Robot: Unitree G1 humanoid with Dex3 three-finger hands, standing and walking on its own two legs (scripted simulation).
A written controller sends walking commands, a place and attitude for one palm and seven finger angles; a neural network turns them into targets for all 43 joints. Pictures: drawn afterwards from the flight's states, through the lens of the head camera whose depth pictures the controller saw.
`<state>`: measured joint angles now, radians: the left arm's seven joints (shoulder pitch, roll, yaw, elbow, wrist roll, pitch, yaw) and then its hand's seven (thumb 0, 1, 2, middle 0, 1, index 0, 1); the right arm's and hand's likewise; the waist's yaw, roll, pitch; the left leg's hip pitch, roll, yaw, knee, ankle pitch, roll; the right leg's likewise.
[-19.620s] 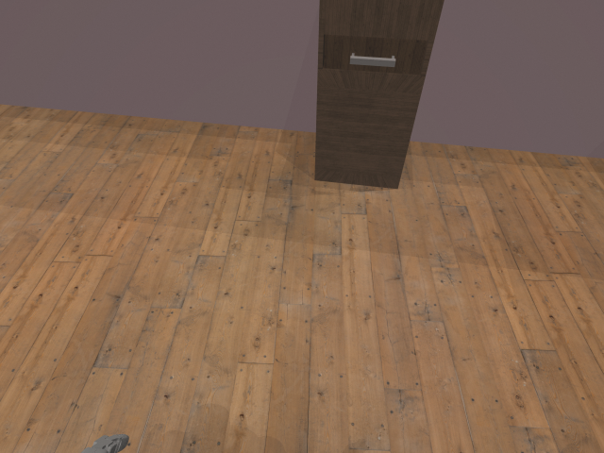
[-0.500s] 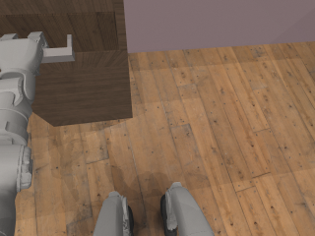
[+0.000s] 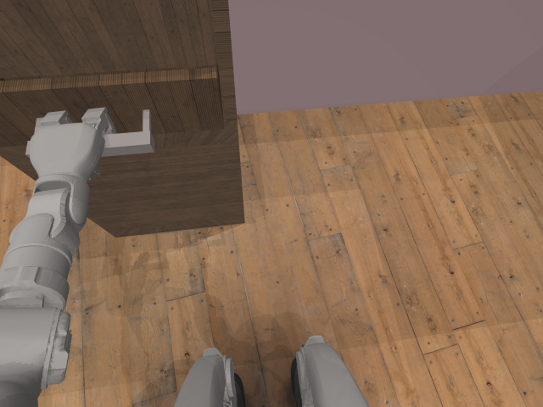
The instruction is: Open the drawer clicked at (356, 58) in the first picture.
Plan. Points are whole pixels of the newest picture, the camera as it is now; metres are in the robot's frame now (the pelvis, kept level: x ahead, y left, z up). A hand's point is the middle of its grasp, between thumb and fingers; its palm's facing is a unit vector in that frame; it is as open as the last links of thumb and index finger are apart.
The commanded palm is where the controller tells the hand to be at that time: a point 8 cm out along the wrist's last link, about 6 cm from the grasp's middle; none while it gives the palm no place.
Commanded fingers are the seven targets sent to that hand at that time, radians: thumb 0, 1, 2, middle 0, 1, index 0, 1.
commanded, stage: pull the drawer open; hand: left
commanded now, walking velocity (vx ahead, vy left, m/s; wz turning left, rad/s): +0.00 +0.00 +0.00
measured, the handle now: (94, 133) +0.52 +0.25 -0.01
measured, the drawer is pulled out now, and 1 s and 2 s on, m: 0.02 0.06 0.12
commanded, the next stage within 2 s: none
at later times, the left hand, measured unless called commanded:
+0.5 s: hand (87, 190) +0.44 +0.26 -0.03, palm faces -0.07 -0.05 -1.00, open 5.5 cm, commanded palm +0.40 +0.25 +0.01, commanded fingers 0.00 0.90 0.90 -0.40 -1.35 -0.40 -1.35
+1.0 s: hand (86, 194) +0.43 +0.26 -0.03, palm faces -0.10 -0.01 -1.00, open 5.4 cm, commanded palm +0.42 +0.26 +0.01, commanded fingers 0.00 0.90 0.90 -0.40 -1.35 -0.40 -1.35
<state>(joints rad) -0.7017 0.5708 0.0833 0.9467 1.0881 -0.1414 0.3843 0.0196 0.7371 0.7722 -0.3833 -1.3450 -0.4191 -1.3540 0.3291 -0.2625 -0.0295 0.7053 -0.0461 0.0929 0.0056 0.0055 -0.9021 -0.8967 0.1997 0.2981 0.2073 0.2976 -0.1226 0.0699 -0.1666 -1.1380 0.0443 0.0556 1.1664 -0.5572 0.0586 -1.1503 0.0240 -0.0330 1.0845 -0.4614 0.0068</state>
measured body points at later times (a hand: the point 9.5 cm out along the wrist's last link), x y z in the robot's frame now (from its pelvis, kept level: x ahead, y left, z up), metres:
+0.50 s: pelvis +0.03 +0.01 +0.02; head +0.17 +0.01 +0.45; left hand +0.43 +0.26 +0.02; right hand +0.09 -0.27 -0.11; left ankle -0.02 +0.08 -0.64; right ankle +0.01 -0.13 -0.64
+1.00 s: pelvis -0.02 -0.01 +0.00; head +0.12 -0.01 +0.42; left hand +0.43 +0.26 +0.02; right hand +0.03 -0.29 -0.14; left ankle -0.02 +0.09 -0.64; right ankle +0.01 -0.13 -0.64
